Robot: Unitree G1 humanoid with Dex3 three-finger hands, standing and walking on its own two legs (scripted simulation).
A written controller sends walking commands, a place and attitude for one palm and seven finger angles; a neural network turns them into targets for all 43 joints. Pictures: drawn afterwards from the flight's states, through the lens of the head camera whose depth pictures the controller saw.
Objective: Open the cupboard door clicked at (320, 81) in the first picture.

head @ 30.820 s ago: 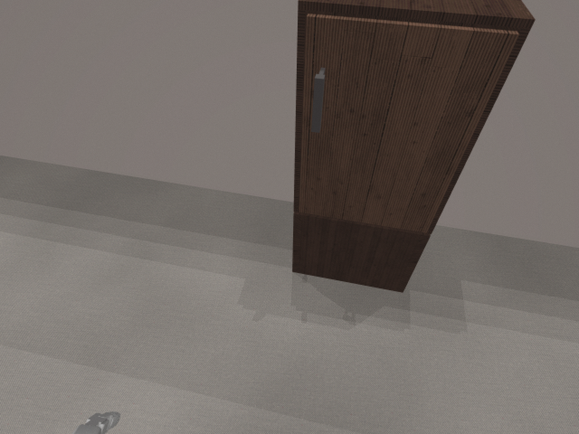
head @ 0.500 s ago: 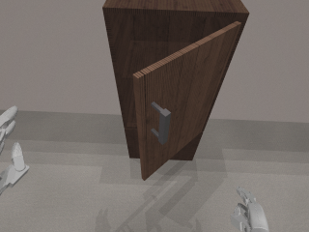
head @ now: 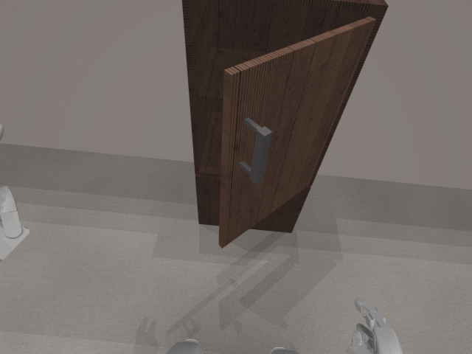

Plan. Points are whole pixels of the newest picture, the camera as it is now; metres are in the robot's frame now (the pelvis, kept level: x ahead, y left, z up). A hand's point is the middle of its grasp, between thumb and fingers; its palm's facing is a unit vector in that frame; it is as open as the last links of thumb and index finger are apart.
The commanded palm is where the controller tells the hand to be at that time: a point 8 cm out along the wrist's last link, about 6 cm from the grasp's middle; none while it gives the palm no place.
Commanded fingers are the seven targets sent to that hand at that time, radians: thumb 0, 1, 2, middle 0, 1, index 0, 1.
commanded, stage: step back with the hand held close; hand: left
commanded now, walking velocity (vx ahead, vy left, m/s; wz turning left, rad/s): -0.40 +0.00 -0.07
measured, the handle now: (253, 151) +0.47 -0.01 +0.07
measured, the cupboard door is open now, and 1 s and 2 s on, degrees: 44 44 44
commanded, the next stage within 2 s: stop stepping back and stand still in 0.18 s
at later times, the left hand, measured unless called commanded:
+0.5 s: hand out of the picture +0.12 +0.24 +0.18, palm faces +0.42 -0.76 -0.49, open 7.4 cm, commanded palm +0.07 +0.28 +0.20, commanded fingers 0.00 0.90 0.90 -0.20 -0.30 -0.20 -0.30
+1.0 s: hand out of the picture +0.06 +0.23 +0.19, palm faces +0.37 -0.77 -0.52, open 7.4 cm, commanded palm +0.03 +0.26 +0.20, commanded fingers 0.00 0.90 0.90 -0.20 -0.30 -0.20 -0.30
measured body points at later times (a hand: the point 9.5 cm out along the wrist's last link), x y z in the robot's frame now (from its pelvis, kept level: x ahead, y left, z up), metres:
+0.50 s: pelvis -0.09 -0.02 +0.00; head -0.06 +0.00 +0.45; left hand +0.09 +0.28 +0.21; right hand +0.09 -0.23 -0.08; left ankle +0.05 +0.10 -0.70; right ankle -0.17 -0.13 -0.72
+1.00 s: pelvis -0.13 -0.03 +0.02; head -0.15 -0.03 +0.47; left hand +0.03 +0.27 +0.22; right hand -0.02 -0.28 -0.07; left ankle -0.11 +0.09 -0.70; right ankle -0.15 -0.11 -0.72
